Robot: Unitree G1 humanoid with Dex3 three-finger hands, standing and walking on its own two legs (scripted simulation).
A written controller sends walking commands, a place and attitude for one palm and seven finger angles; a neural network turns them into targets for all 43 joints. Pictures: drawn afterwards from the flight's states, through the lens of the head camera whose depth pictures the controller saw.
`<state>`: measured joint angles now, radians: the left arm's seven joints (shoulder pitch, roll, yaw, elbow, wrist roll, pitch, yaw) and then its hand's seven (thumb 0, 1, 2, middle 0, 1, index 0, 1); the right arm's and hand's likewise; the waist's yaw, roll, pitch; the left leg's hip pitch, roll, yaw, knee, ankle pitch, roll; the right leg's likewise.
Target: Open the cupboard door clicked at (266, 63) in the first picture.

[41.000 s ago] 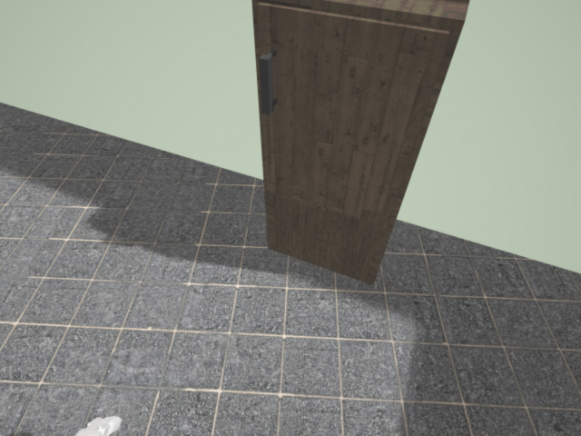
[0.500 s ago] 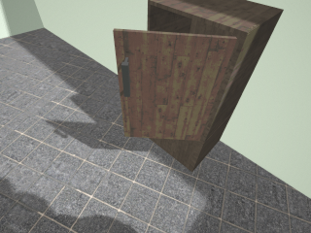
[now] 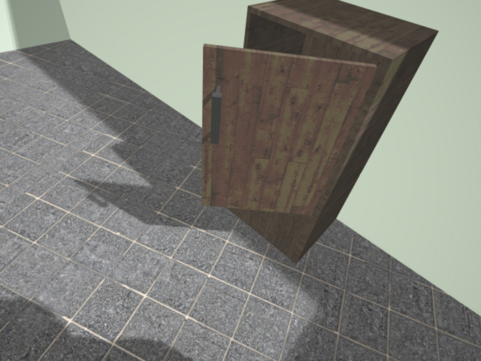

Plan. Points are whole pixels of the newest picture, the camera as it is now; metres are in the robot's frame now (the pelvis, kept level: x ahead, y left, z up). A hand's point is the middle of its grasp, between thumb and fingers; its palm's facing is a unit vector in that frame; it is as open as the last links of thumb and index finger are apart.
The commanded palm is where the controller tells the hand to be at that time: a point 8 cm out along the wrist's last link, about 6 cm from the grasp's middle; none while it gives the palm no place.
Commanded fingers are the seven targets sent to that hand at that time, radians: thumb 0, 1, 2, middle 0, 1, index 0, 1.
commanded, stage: come to a stop and stand still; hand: left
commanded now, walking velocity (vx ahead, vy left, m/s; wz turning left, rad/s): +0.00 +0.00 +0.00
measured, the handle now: (216, 115) +0.71 +0.11 +0.03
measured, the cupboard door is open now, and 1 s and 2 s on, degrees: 41 41 41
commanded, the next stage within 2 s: look again from close up in 0.62 s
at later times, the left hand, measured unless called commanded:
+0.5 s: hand out of the picture -0.03 +0.24 -0.18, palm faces +0.02 -0.99 -0.13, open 7.4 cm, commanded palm none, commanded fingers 0.00 0.90 0.90 -0.20 -0.30 -0.20 -0.30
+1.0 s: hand out of the picture -0.10 +0.16 -0.17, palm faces +0.05 -0.99 -0.13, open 7.4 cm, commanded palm none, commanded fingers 0.00 0.90 0.90 -0.20 -0.30 -0.20 -0.30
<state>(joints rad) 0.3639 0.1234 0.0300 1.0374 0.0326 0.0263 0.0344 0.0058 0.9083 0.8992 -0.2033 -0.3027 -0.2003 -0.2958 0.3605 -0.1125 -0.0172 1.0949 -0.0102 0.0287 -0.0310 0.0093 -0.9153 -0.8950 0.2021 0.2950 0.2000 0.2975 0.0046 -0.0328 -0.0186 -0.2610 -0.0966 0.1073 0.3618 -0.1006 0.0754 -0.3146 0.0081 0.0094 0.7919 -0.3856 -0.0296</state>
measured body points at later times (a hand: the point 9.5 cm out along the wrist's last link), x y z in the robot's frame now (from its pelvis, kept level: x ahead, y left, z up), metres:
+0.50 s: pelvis -0.04 +0.06 +0.01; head -0.05 +0.11 +0.45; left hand -0.03 +0.30 -0.17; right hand -0.08 -0.15 -0.13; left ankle +0.03 +0.11 -0.74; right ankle -0.07 -0.09 -0.63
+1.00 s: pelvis -0.06 +0.02 +0.00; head -0.06 +0.02 +0.45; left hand -0.10 +0.22 -0.16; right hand -0.09 -0.20 -0.16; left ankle -0.05 +0.14 -0.74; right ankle -0.08 -0.06 -0.74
